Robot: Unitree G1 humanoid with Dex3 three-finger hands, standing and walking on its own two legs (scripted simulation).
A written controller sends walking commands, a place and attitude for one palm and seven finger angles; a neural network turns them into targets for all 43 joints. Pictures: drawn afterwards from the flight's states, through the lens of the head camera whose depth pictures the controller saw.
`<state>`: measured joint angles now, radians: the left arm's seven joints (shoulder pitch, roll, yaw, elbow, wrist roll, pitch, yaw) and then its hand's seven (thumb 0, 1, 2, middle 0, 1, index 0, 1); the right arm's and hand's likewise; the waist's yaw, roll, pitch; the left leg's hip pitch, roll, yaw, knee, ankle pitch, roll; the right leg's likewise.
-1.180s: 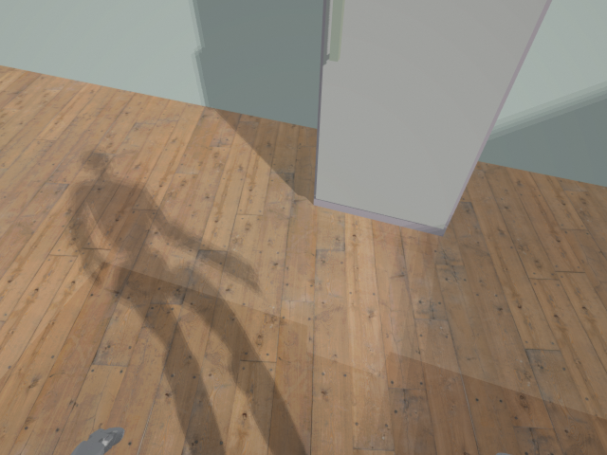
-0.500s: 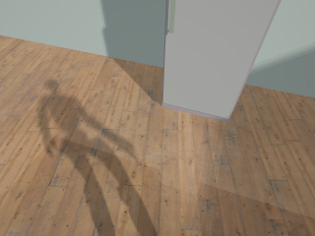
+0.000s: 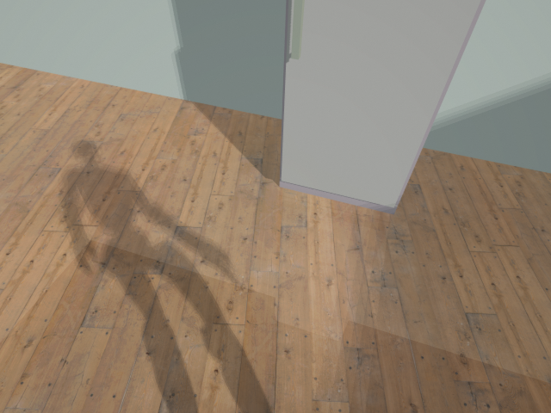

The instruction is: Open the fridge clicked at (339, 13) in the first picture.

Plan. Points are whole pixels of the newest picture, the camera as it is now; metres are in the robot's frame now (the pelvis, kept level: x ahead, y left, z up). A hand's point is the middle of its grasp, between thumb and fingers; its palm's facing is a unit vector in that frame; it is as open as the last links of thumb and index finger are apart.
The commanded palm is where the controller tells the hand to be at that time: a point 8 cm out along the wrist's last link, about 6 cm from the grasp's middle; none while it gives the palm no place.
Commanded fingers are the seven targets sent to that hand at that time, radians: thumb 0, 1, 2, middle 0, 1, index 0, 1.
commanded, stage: look at it before walking up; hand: left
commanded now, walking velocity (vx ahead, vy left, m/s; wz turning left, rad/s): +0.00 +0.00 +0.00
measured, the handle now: out of the picture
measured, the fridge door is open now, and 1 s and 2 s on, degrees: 0 0 0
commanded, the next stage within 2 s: walk to a spot facing it in 0.36 s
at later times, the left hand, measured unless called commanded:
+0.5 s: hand out of the picture +0.08 +0.25 -0.16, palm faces -0.02 -0.94 -0.34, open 7.4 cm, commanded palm none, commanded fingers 0.00 0.90 0.90 -0.20 -0.30 -0.20 -0.30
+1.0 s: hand out of the picture +0.14 +0.21 -0.18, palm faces +0.05 -0.99 -0.16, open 7.4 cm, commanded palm none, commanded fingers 0.00 0.90 0.90 -0.20 -0.30 -0.20 -0.30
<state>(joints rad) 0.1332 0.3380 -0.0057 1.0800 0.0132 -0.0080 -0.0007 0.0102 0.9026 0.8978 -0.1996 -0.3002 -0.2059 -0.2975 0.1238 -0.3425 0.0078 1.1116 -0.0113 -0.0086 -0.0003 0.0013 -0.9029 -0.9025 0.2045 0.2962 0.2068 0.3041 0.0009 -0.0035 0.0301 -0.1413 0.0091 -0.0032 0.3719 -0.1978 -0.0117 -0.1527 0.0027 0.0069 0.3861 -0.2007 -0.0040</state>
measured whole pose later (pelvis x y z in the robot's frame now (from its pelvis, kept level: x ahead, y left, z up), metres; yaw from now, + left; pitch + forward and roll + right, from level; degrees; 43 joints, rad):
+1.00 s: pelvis +0.13 +0.03 +0.00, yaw +3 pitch +0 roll +0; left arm 0.26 0.19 0.04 1.07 0.03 0.00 -0.02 0.01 0.91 0.90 -0.20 -0.30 -0.20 -0.30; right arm 0.51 -0.10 0.01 1.17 -0.02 -0.07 -0.03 0.00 -0.90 -0.90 0.20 0.30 0.21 0.30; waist -0.03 -0.02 0.06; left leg 0.03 -0.01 0.04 0.29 -0.32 0.04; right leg -0.56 -0.09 -0.07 1.02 -0.29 0.01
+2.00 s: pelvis +0.47 +0.05 -0.01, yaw +3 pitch -3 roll +0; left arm 0.28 0.17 0.09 1.01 0.02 0.06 0.01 0.01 0.91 0.90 -0.19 -0.30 -0.20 -0.30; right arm 0.11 -0.16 -0.04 0.99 -0.02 -0.01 -0.03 -0.03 -0.93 -0.90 0.20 0.30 0.21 0.30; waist 0.05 -0.01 0.06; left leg -0.24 0.11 0.31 0.50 -0.20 0.05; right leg -0.48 -0.11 -0.09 1.02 -0.37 0.05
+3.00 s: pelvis +0.53 +0.02 +0.00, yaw -16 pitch +1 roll -1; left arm 0.19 0.20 0.06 1.05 0.03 0.02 -0.02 0.01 0.91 0.90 -0.19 -0.30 -0.20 -0.30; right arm 0.43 -0.11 -0.02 1.10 -0.04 -0.05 -0.03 0.00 -0.90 -0.90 0.20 0.30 0.21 0.30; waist -0.05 -0.01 0.04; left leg -0.03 0.05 0.13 0.33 -0.32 0.00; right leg -0.42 -0.06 -0.08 0.75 -0.34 0.02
